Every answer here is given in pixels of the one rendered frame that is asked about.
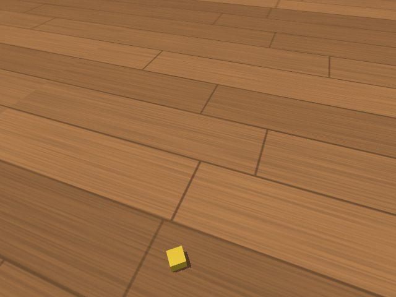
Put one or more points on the small box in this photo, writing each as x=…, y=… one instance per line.
x=176, y=258

